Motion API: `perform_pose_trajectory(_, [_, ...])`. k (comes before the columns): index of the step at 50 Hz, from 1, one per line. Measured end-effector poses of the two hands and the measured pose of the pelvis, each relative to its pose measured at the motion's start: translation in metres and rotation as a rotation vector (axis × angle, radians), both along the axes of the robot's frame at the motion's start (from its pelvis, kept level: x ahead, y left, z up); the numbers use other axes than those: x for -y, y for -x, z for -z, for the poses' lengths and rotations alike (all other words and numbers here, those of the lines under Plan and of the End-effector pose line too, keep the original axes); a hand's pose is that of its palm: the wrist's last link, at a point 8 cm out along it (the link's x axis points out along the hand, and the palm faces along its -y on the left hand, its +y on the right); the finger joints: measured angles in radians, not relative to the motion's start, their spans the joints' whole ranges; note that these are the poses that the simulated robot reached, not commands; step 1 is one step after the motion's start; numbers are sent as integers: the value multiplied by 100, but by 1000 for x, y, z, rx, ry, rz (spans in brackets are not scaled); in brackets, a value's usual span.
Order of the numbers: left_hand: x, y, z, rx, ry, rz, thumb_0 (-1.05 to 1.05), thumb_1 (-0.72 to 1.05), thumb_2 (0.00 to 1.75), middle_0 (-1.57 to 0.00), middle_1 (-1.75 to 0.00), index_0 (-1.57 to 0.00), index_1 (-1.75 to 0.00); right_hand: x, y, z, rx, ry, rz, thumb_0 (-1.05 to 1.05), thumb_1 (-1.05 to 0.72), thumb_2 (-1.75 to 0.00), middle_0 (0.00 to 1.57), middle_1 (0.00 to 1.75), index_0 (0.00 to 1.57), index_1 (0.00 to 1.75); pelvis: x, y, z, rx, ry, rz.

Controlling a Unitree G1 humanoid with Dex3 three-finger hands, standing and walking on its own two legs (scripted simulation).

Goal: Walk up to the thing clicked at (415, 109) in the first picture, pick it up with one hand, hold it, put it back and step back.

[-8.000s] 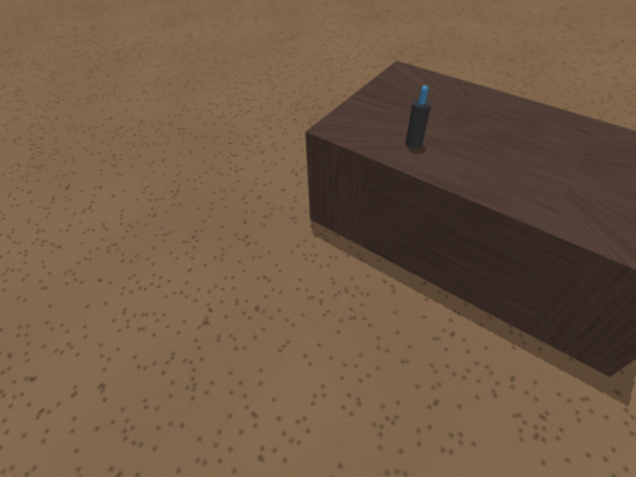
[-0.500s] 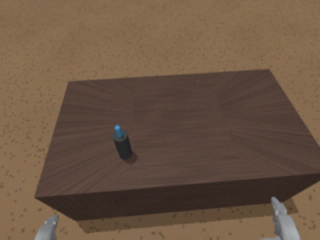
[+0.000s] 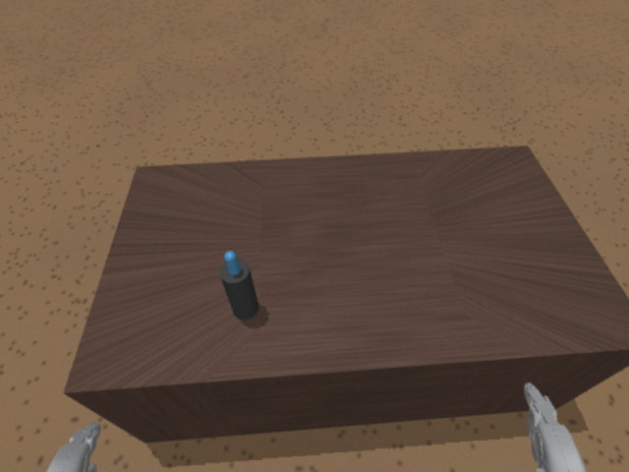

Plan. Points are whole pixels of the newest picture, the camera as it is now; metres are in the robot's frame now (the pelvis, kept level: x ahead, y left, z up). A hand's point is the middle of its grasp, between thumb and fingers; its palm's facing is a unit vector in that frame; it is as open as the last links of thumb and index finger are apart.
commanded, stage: go down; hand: left
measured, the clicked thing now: (238, 283) +0.50 +0.17 -0.20
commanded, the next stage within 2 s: none
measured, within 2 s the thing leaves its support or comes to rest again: neither
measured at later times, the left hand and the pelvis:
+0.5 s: hand (90, 386) +0.25 +0.30 -0.03, palm faces +0.17 -0.95 -0.25, open 17.6 cm; pelvis -0.02 +0.00 -0.01, yaw +0 degrees
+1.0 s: hand (76, 321) +0.33 +0.33 +0.00, palm faces +0.15 -0.98 -0.12, open 17.6 cm; pelvis -0.02 +0.01 -0.02, yaw -1 degrees
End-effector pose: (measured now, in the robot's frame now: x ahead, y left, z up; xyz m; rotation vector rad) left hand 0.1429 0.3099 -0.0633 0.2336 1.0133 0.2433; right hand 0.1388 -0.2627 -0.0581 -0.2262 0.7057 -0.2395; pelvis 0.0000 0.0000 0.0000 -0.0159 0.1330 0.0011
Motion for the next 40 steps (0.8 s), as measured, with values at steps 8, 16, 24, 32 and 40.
perform_pose_trajectory(8, [-6,11,-5,21,0,-3,-1,-59,4,-8,-5,-7,-5,-7,8,-4,30,-7,-14,-1,53,-4,6,5,6,6,1,6,2,3,1,-2])
perform_pose_trajectory(16, [-14,-8,-15,134,3,0,-1,-59,6,-8,-5,-7,-6,-17,8,-11,93,0,-44,-1,54,-5,6,5,6,6,1,14,7,5,4,-10])
perform_pose_trajectory(24, [-38,-78,-53,357,2,24,-1,-59,8,-7,-6,-6,-6,-10,20,-12,115,30,-17,-1,54,-5,6,5,6,6,0,22,10,7,8,-7])
perform_pose_trajectory(32, [-50,-121,-65,403,78,55,-1,-59,7,-6,-6,-6,-6,-13,40,0,62,6,-4,-1,54,-5,6,5,6,6,-5,24,12,-25,8,19])
perform_pose_trajectory(40, [-61,-142,-67,498,106,60,-1,-59,7,-6,-5,-5,-5,-2,40,2,24,54,7,-1,53,-5,6,5,6,6,-9,23,15,-57,10,26])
